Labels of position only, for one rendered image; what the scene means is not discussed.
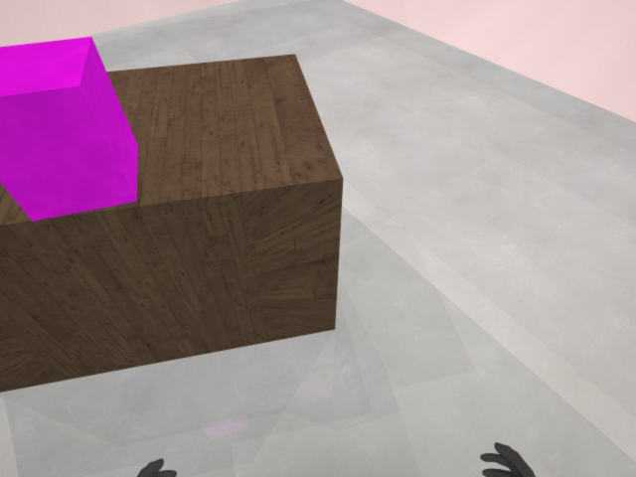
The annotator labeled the pedestal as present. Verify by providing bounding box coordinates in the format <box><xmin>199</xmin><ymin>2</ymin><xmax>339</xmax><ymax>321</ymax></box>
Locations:
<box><xmin>0</xmin><ymin>54</ymin><xmax>343</xmax><ymax>393</ymax></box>

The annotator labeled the robot right hand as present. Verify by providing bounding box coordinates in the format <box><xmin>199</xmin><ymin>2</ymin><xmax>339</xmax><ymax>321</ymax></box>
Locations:
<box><xmin>480</xmin><ymin>442</ymin><xmax>536</xmax><ymax>477</ymax></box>

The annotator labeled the carton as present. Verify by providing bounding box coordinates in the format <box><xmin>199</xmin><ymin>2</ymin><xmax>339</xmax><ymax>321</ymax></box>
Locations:
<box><xmin>0</xmin><ymin>37</ymin><xmax>138</xmax><ymax>222</ymax></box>

